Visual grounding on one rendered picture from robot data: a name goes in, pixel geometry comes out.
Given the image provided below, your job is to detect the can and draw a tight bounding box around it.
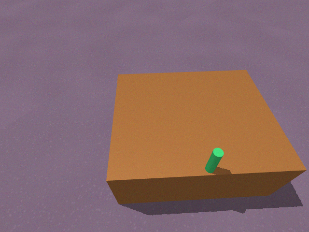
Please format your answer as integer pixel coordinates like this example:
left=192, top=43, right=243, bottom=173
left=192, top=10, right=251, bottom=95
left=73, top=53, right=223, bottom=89
left=205, top=148, right=224, bottom=173

